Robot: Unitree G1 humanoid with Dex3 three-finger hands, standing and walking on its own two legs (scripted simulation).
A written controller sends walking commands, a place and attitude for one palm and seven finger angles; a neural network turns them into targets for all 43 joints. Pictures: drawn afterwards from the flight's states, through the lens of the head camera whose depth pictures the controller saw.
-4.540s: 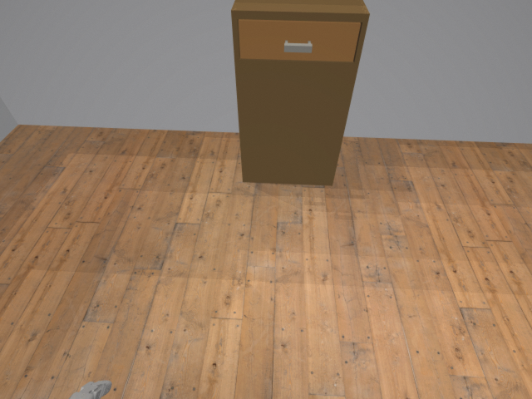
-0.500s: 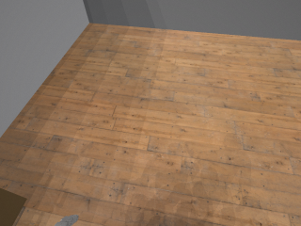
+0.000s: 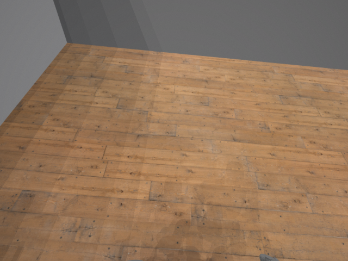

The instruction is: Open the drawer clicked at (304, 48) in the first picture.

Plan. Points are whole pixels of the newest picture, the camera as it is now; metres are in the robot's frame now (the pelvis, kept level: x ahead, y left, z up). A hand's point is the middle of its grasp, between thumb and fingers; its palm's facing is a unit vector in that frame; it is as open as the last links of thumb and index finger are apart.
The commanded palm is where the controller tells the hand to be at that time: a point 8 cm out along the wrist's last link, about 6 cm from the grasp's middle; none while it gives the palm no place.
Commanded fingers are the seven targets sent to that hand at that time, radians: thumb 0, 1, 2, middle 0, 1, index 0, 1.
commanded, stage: turn to face it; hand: left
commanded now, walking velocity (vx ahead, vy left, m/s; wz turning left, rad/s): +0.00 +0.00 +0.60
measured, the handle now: out of the picture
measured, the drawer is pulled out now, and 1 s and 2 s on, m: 0.00 0.00 0.00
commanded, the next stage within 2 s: none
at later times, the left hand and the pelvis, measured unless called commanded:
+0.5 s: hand (106, 246) +0.17 +0.18 -0.14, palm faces +0.16 -0.96 -0.23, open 7.4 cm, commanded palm none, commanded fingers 0.00 0.90 0.90 -0.20 -0.30 -0.20 -0.30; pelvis +0.05 -0.01 +0.01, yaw +10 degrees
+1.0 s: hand out of the picture -0.08 +0.16 -0.16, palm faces +0.55 -0.79 -0.28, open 7.4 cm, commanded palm none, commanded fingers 0.00 0.90 0.90 -0.20 -0.30 -0.20 -0.30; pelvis +0.03 -0.03 +0.01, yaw +31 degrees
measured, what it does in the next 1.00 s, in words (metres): steps on the spot, turning left: right foot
